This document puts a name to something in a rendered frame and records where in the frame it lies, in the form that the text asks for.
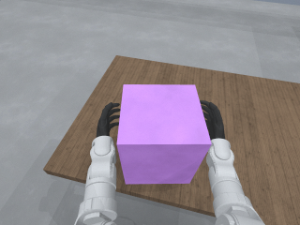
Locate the table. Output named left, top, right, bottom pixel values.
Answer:
left=43, top=55, right=300, bottom=225

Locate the left robot forearm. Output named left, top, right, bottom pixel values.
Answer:
left=74, top=135, right=118, bottom=225

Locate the right robot forearm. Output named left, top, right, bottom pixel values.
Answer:
left=206, top=138, right=264, bottom=223

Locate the carton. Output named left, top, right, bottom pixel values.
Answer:
left=116, top=84, right=212, bottom=185

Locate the right robot upper arm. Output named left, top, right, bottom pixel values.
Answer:
left=215, top=212, right=265, bottom=225

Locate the right robot hand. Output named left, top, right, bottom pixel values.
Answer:
left=200, top=100, right=225, bottom=141

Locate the left robot hand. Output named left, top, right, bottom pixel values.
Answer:
left=96, top=102, right=121, bottom=138

